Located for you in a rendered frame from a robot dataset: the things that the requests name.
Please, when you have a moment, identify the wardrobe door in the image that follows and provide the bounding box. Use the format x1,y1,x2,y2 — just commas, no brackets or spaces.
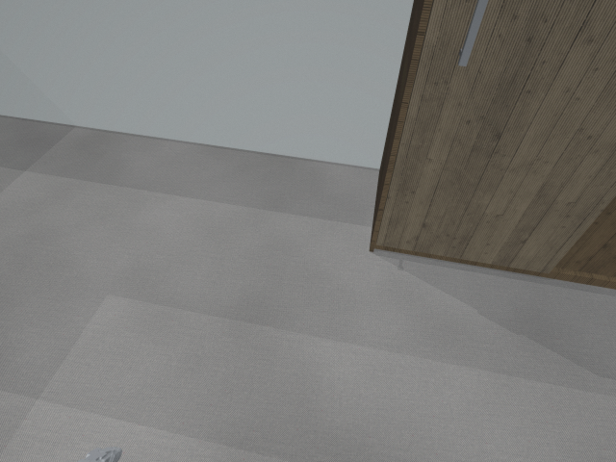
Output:
555,196,616,277
376,0,616,273

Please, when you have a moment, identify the handle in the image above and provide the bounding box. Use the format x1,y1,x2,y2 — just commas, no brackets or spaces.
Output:
458,0,488,66

